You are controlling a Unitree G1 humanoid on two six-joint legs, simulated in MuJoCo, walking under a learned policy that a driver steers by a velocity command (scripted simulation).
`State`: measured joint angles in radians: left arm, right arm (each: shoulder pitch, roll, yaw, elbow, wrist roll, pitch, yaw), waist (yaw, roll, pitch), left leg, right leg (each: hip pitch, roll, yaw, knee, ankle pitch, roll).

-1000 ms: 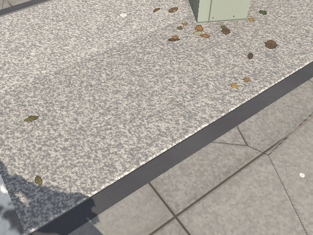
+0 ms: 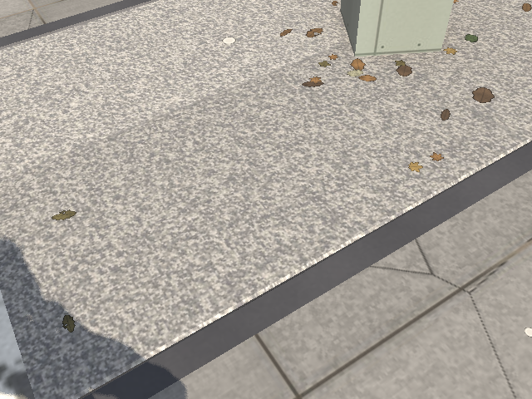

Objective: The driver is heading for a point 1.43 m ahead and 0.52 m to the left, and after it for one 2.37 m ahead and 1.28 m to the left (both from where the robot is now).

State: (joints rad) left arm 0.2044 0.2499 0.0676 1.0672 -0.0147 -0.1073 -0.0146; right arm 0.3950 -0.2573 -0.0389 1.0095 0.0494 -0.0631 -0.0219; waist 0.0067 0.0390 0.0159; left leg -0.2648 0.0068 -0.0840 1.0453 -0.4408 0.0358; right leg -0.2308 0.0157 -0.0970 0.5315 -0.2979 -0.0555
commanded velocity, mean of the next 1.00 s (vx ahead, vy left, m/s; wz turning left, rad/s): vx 0.47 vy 0.00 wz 0.52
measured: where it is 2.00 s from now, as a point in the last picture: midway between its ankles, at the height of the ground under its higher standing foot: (145, 268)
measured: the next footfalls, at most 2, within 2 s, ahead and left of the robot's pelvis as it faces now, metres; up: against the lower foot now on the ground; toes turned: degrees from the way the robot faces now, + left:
left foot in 0.42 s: +0.36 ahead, +0.16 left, +0.00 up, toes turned +17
right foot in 0.94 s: +0.70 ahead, +0.09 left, +0.00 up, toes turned +35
